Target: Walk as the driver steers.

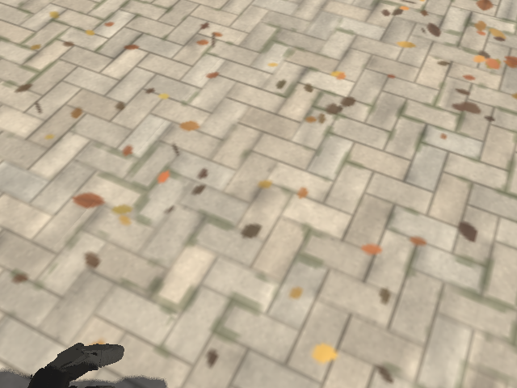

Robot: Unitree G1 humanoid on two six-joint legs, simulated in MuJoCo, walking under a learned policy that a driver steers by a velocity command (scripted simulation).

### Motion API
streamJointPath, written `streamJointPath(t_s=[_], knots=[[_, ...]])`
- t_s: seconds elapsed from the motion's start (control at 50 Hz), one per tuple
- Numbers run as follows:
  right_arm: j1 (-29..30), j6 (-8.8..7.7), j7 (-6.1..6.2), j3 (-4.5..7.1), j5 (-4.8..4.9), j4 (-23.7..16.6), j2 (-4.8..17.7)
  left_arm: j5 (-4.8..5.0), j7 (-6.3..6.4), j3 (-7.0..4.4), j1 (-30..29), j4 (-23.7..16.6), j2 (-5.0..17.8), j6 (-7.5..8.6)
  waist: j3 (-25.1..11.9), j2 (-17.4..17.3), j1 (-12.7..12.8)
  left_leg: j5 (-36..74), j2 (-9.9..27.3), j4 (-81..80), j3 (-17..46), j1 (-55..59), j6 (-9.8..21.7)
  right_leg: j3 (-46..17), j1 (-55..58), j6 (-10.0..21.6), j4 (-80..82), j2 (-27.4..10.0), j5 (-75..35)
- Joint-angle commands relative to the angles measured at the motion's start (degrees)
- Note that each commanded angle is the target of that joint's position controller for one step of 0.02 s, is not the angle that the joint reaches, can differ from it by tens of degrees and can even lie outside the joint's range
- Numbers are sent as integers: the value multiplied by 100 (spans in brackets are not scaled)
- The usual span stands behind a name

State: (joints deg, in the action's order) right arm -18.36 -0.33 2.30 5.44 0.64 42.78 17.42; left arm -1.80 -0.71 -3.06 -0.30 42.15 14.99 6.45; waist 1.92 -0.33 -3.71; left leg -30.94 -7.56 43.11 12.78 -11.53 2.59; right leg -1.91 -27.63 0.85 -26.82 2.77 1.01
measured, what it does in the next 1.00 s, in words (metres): steps on the spot, turning right: left foot, then right foot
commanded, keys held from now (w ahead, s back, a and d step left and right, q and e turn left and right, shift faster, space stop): e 1.00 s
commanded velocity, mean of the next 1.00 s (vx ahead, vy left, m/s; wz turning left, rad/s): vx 0.04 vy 0.00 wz -0.36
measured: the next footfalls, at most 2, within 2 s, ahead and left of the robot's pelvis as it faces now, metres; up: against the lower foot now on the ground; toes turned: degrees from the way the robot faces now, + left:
left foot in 0.30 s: +0.12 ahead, +0.12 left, +0.00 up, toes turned -8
right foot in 0.66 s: +0.09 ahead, -0.14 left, +0.00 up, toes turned -18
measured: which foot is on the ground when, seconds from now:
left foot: up 0.00-0.28, down 0.30-0.68, up 0.70-1.00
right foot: down 0.00-0.34, up 0.36-0.64, down 0.66-1.00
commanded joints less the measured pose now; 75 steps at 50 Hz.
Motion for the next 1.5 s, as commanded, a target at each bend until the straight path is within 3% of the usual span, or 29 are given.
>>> streamJointPath(t_s=[0.02, 0.06, 0.1, 0.14, 0.2, 0.3, 0.34, 0.36, 0.4, 0.44, 0.54, 0.64, 0.66, 0.68, 0.7, 0.72, 0.76, 0.92, 1.08, 1.12, 1.14, 1.16, 1.18, 1.22, 1.34, 1.42, 1.46, 1.48, 1.5], knots=[[-1454, -56, -34, 3, 28, -248, 635, 106, -9, -262, 1098, -133, 957, -88, -2545, 1184, 154, -949, 284, 3154, 138, -2095, -462, -3658, 4022, 1901, 224, -2843, -2375], [-347, 153, 17, 28, -13, -246, 708, 79, -53, 6, 535, -206, 301, -222, -1342, 360, 329, -263, 630, 2921, -258, -2098, -643, -2305, 2599, 1340, 547, -1941, -554], [-13, 265, 16, -14, -112, -372, 481, 87, -86, 20, 165, -155, 414, -352, -581, 592, 133, 65, 880, 1608, -616, -1471, -670, -1748, 1244, 1061, 970, -1381, 171], [70, 198, 33, -106, -129, -379, 194, 92, -55, -118, 253, -110, 771, -429, -536, 929, 189, 83, 698, 475, -1009, -871, -671, -1395, 987, 1042, 991, -1041, -379], [145, 135, 61, -79, -72, -329, 329, 188, 11, -240, 497, -124, 1060, -496, -931, 901, 280, 858, 603, -287, -942, -556, -586, -1795, 1425, 1190, 953, -1266, -134], [285, 60, 7, -8, -131, -368, 464, 326, 136, -233, 509, -198, 946, -669, -663, 717, 144, 1860, 762, -1739, -893, 418, -123, -1911, 537, 705, 825, -925, 1686], [170, 72, 34, 146, -271, -325, 994, 315, 129, -173, 478, -399, 647, -629, -468, -930, 263, 1681, 2063, -2366, 360, 451, 648, -582, -435, 144, -494, 19, 2489], [469, 46, 37, 131, -342, -483, 924, 286, 111, -205, 563, -379, 742, -583, -403, -1428, 219, 2452, 2757, -2708, 1004, 289, 1098, -128, -542, -58, -1768, 171, 2891], [918, -54, 89, 37, -282, -661, 641, 305, 113, -379, 1021, -144, 1002, -651, -464, -774, 432, 3910, 2734, -2457, 548, 329, 1110, -308, -730, -285, -3448, -30, 3040], [1141, -92, 86, 5, -124, -676, 552, 299, 141, -341, 1208, -79, 784, -789, -393, -598, 489, 4600, 2465, -2235, -115, 545, 893, -261, -986, -480, -3836, -178, 2605], [899, 72, 84, 115, -109, -563, 795, 334, -37, -165, 625, -555, 497, -846, -528, -941, 147, 4546, 2280, -2121, -903, 671, 872, 326, -292, -604, -2269, -386, 2065], [947, 49, 9, 180, 97, -481, 959, 306, -145, -290, 1052, -617, 758, -884, -593, -954, 400, 4112, 2419, -1478, -1135, 391, 572, 774, 965, -152, -353, -129, 1144], [670, 1, -26, 146, 91, -350, 805, 275, -82, -360, 1275, -565, 900, -884, -649, -644, 460, 3561, 2211, -964, -1420, 14, 230, 565, 1642, 39, 225, -71, 386], [477, -39, -61, 78, -116, -387, 544, 279, 21, -530, 1511, -622, 1507, -874, -865, 620, 405, 1928, 1714, 479, -1973, -1154, -352, -921, 2775, 458, 390, -1098, -1678], [955, -72, -39, -53, -280, -798, 257, 101, 20, -596, 1589, -745, 2016, -814, -1016, 1895, 531, -987, 805, 1813, -1679, -2687, -724, -2980, 3099, 1824, 448, -2530, -3107], [1340, -70, -18, 38, -169, -795, 595, 22, -26, -495, 1728, -740, 1643, -699, -1304, 1007, 895, -1012, 882, 2661, -918, -2757, -701, -2840, 2998, 2140, 577, -2514, -2612], [1224, -7, 46, 93, -67, -651, 665, 162, 33, -412, 1142, -753, 1358, -610, -808, 526, 546, -54, 1041, 2589, -810, -2810, -600, -1925, 2462, 1504, 594, -1830, -1466], [1113, -29, 15, 12, -102, -630, 392, 248, 247, -364, 859, -883, 1253, -784, -761, 776, 423, 1150, 738, 731, -814, -1938, -788, -1777, 1787, 1239, 656, -1240, -223], [849, -211, -168, 78, -11, -654, 514, 327, 183, -388, 634, -1004, 1289, -893, -701, 976, 301, 1508, 492, -1515, -824, -651, -526, -2708, 1564, 1010, 274, -1022, -73], [548, -227, -155, 162, -135, -615, 862, 293, 221, -271, 846, -1013, 930, -899, -930, 341, 304, 2576, 1504, -2356, -171, 465, -124, -2178, 965, 462, -558, -542, 1076], [799, -161, -139, 241, -269, -646, 1325, 277, 209, -231, 1053, -1101, 749, -849, -650, -1255, 679, 3636, 2480, -2521, 1108, 607, 679, -1007, -93, 90, -1514, 440, 2782], [795, -178, -156, 177, -353, -731, 1009, 190, 224, -357, 1000, -1046, 1188, -785, -664, -1353, 434, 3833, 3059, -2621, 1752, 343, 1385, -786, -334, -195, -2928, 343, 3689], [948, -193, -143, 90, -292, -791, 786, 228, 216, -457, 1096, -929, 1411, -781, -598, -928, 483, 3693, 2885, -2566, 1389, 214, 1389, -894, -365, -292, -3674, 219, 3419], [1249, -185, -125, 16, -112, -808, 580, 237, 248, -437, 1231, -712, 1188, -877, -401, -656, 562, 3395, 2273, -2421, 542, 188, 965, -863, -456, -487, -4060, 177, 2824], [1062, -47, -110, -36, -117, -656, 570, 230, 171, -131, 822, -825, 455, -883, -607, -1125, 276, 3882, 1862, -2219, -266, 389, 915, -102, 606, -655, -1794, -187, 2628], [837, 5, -150, -70, 22, -518, 619, 233, 121, -170, 1196, -591, 578, -855, -551, -981, 407, 3740, 1829, -1961, -216, 133, 718, 209, 1777, -374, 671, -93, 946], [495, -147, -222, -186, -184, -473, 366, 122, 193, -236, 1345, -673, 1133, -855, -873, 113, 198, 2639, 1394, -1413, -667, -611, -8, -930, 2896, 68, 507, -1105, -1072], [426, -199, -229, -262, -232, -486, 87, 70, 167, -188, 1041, -559, 1013, -851, -828, 1063, -63, 1600, 1065, -1686, -1086, -326, -334, -1048, 2087, 519, 364, -1311, -427], [778, -195, -210, -239, -273, -455, 320, 75, 110, -114, 827, -688, 639, -808, -608, 765, 173, 1787, 1057, -1654, -1100, -57, -518, -983, 1724, 537, 480, -1080, 470]])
